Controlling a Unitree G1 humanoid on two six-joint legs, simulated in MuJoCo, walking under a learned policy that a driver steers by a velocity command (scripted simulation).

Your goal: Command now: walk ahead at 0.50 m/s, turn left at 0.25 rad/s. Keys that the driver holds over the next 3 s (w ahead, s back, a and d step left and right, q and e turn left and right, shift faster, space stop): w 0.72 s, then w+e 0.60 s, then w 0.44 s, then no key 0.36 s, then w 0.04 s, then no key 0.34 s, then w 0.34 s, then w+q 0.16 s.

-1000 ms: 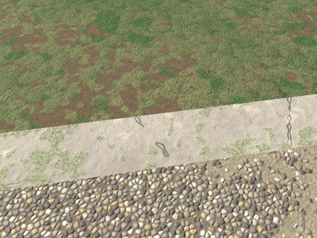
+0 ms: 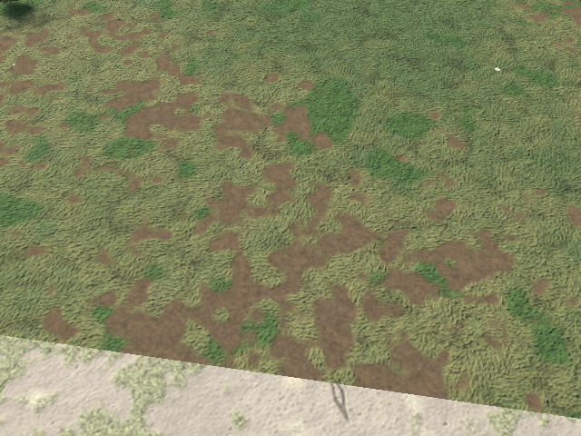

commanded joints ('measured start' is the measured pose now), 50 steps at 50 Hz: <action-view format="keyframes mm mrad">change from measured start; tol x32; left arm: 1 -41 41 7 -58 -1 -5 -4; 10 -170 75 5 -123 -17 -29 -46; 15 351 198 55 9 -12 -16 -37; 50 181 51 25 5 -36 72 -2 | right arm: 1 4 -161 -36 -51 6 -14 -16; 50 -93 -124 -28 -39 -28 -55 -2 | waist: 1 -1 85 -21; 15 145 -237 -442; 19 69 -10 -44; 36 88 -48 23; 41 -90 273 -432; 50 51 108 -4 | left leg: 1 -37 222 -111 -124 292 128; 12 230 285 -140 186 679 57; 16 -587 93 -118 1038 -377 -55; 36 -407 173 32 199 111 -56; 40 572 495 -448 159 14 180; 50 7 373 13 -181 165 85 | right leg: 1 70 25 -31 -194 221 8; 10 47 85 -44 -422 125 -75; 13 593 47 -6 -402 180 -181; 15 1106 -283 666 -547 -38 -384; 21 510 -105 222 -723 83 -270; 34 655 -111 43 -711 196 -217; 38 665 -79 24 -448 505 -162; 42 -108 101 79 406 -380 -63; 50 -15 -18 66 186 4 -33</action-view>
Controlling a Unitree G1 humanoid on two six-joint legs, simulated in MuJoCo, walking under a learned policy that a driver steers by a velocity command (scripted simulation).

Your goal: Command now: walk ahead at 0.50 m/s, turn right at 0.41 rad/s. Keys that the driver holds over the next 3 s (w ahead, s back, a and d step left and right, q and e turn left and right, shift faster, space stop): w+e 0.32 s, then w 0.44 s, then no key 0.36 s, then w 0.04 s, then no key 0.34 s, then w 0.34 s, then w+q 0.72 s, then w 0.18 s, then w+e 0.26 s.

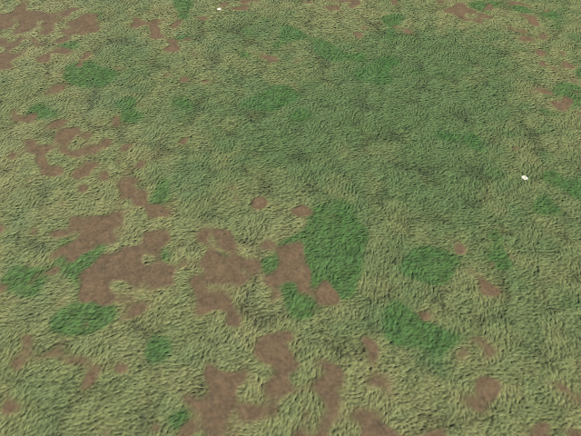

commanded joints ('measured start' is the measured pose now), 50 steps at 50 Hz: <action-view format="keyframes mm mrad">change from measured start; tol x32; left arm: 1 22 32 14 -56 6 6 1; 50 116 47 8 -49 28 32 29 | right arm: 1 -47 -127 -31 -43 -6 -23 -13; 50 -163 -92 12 -48 -14 12 17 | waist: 1 32 122 10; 12 -29 108 71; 18 122 -134 -404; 39 80 -31 44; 44 -35 366 -493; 50 64 150 -116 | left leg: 1 30 276 -131 -212 205 137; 10 242 313 42 -166 324 100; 15 253 287 114 281 919 34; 18 -542 -22 -169 1091 -430 -76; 32 -427 121 -142 319 296 -83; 39 -443 78 -150 153 178 -11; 42 26 72 -136 141 447 68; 44 580 463 -719 140 790 335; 50 -84 251 -291 -35 604 192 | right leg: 1 -86 -41 59 -64 141 13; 15 282 152 -200 -506 70 -136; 18 1036 -266 790 -784 -44 -443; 25 456 -102 205 -893 385 -280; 36 569 -92 80 -906 261 -198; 41 677 -73 57 -624 755 -118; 42 587 -11 20 -438 695 -73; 44 85 219 58 184 -433 36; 50 211 17 16 -47 -192 54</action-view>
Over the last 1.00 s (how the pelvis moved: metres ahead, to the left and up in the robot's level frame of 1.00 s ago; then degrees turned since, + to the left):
0.57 0.02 0.00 -4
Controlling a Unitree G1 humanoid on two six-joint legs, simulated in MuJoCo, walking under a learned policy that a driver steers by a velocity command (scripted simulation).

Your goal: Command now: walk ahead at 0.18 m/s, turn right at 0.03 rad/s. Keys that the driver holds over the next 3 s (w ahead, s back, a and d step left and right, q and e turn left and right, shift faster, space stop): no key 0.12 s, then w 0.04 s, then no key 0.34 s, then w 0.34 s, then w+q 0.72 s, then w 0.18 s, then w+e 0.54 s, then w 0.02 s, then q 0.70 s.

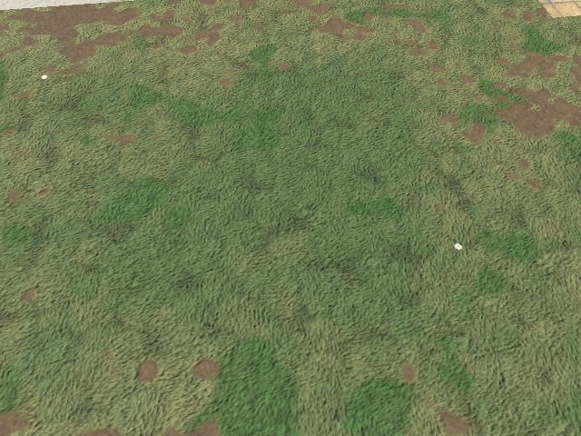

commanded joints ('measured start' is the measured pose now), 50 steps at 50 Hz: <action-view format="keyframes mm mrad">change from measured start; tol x16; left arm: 1 108 36 13 -30 7 22 18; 35 -57 49 15 88 -20 -68 -10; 43 -321 3 -7 -42 -31 -90 -53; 50 68 113 57 61 -19 -51 -28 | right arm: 1 -36 -95 -14 -27 -16 -8 -4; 32 49 -96 -10 150 42 42 -45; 40 388 -165 -33 250 32 -24 -26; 50 167 -162 -27 155 44 5 -53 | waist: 1 50 145 -160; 11 27 103 -67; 14 -59 -146 -97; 40 -142 180 41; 50 161 123 -91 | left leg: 1 87 245 -175 -167 576 186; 5 93 235 -133 -186 439 174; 10 27 215 -208 -245 -302 117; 25 201 64 -51 3 141 -24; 32 34 61 -89 29 -477 49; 41 641 450 -593 -108 126 252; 47 47 223 -205 -269 -71 91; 50 33 155 -130 47 157 6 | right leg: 1 66 -73 9 -147 72 22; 12 305 -102 18 -713 437 -37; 16 169 -99 45 -730 322 -60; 25 274 -63 -4 -641 625 -51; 30 171 -45 18 -658 -32 -117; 37 -82 25 -76 -335 304 -91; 39 -449 15 -63 -34 -128 -69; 42 -633 -115 -17 39 -109 -82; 47 176 3 -143 -434 395 -11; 50 464 22 -129 -521 345 -36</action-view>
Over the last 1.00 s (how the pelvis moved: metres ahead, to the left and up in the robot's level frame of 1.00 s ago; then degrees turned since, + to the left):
0.54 -0.08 -0.01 -17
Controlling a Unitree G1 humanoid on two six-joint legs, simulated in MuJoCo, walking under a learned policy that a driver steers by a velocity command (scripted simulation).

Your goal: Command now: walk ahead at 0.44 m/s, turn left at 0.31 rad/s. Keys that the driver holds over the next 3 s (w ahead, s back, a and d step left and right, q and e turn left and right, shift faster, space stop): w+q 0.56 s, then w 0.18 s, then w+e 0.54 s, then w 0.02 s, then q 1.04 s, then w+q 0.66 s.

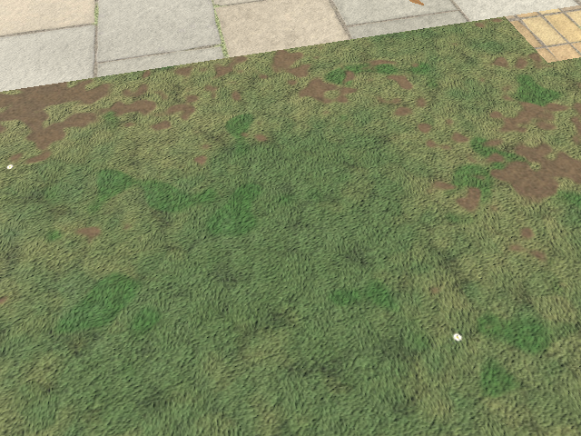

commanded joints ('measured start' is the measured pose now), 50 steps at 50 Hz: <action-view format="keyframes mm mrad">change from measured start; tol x32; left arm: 1 440 228 89 65 14 17 38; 50 -77 66 7 -77 3 -4 -6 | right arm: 1 -147 -86 -5 -111 -23 -17 -8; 24 -523 -32 -33 -364 4 21 71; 31 -19 -297 -127 -292 -3 16 37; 50 -111 -138 -58 -198 -28 -38 -2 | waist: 1 286 -96 -153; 24 154 -69 123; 31 -11 147 -405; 50 -3 13 80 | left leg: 1 -479 -17 21 409 327 61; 2 -636 -133 -22 747 -148 43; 4 -782 -45 -77 955 -17 91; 24 -750 15 103 240 386 128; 29 -14 -142 131 130 313 259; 31 421 289 -805 -127 60 509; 38 -173 120 -188 -252 510 328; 50 27 127 107 -305 581 219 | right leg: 1 679 -129 178 -103 -94 -53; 3 637 -399 861 -501 -503 -221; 8 289 -225 207 -506 -150 -96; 23 546 -268 -175 -518 188 -130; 28 553 -245 -254 -47 908 -77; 29 362 -213 -254 207 748 -33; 30 -78 -68 -224 589 -160 27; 32 -328 1 93 792 -327 5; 50 -242 -40 40 -72 348 -38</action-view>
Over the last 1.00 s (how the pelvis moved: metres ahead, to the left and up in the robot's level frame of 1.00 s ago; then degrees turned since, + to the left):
0.24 -0.08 -0.01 3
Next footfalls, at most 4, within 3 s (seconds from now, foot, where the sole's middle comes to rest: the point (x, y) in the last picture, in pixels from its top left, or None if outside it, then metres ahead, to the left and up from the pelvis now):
0.02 right None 0.14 -0.14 -0.76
0.58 left None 0.39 0.17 -0.76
1.14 right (250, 327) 0.77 0.10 -0.76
1.60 left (163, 268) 0.98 0.33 -0.76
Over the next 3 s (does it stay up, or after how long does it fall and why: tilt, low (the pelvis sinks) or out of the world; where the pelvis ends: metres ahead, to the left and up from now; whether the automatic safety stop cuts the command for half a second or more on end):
stays up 1.06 0.35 0.01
